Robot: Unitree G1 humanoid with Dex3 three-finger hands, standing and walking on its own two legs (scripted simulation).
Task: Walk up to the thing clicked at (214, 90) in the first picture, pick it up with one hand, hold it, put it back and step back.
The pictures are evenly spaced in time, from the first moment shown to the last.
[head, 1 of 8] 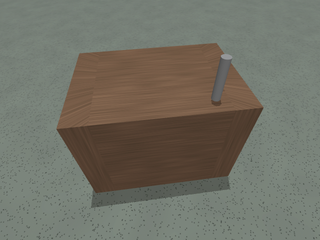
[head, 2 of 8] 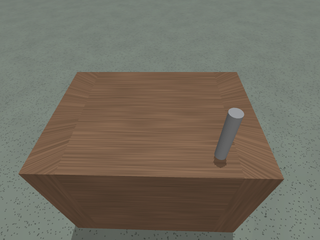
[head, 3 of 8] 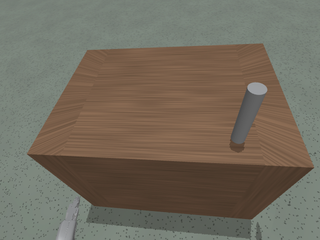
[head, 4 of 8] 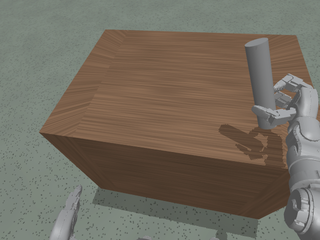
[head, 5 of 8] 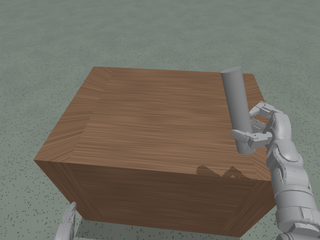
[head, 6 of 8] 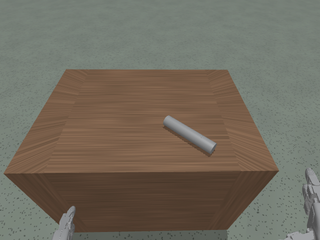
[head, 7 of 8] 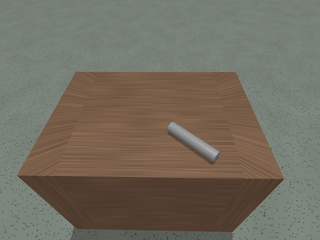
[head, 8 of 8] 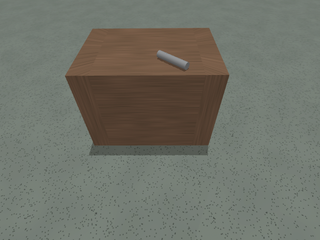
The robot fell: no
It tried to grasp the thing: yes
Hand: right
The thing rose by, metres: 0.25
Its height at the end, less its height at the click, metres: -0.09
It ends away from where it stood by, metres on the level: 0.12
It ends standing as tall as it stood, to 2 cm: no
